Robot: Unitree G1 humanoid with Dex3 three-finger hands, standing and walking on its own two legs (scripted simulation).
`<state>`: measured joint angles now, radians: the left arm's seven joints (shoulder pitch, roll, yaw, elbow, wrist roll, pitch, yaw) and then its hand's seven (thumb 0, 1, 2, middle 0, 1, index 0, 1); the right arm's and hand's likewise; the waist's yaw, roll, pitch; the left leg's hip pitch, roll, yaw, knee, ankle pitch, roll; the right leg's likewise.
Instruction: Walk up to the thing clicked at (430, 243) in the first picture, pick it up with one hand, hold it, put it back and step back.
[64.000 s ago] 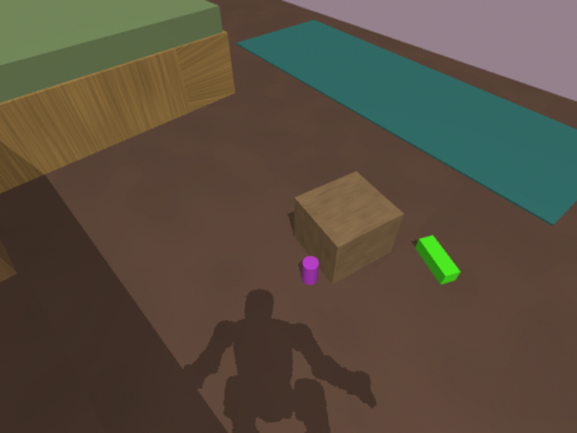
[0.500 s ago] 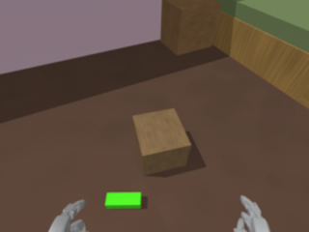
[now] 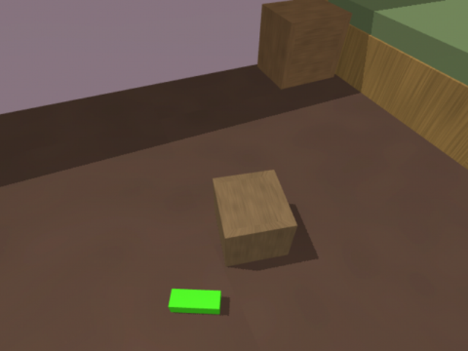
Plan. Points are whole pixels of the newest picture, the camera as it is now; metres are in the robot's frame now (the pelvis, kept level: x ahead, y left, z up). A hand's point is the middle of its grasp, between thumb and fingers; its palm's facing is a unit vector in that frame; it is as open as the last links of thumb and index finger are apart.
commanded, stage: stand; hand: left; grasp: from above
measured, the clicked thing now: (195, 301) +0.45 +0.19 -0.73
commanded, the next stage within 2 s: none
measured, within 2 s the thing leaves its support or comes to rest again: neither
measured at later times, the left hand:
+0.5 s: hand out of the picture +0.03 +0.24 -0.14, palm faces +0.04 -0.94 -0.33, open 7.4 cm
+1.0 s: hand out of the picture +0.05 +0.24 -0.14, palm faces +0.02 -0.94 -0.33, open 7.4 cm
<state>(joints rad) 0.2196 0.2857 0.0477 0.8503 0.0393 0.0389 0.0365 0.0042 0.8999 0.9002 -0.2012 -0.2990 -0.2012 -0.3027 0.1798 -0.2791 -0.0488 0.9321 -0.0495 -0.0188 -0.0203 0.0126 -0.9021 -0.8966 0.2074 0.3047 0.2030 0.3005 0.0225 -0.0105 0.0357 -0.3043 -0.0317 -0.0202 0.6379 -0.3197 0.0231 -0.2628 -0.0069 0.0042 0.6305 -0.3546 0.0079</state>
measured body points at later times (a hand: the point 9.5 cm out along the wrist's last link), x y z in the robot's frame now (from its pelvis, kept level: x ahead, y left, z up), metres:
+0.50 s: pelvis -0.01 +0.00 +0.02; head -0.01 +0.00 +0.47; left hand +0.02 +0.29 -0.12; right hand +0.06 -0.28 -0.12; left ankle +0.01 +0.11 -0.73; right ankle -0.01 -0.13 -0.73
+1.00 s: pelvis +0.00 -0.01 +0.02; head +0.00 -0.01 +0.47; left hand +0.05 +0.29 -0.12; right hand +0.06 -0.29 -0.12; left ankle +0.01 +0.11 -0.73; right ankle -0.01 -0.13 -0.73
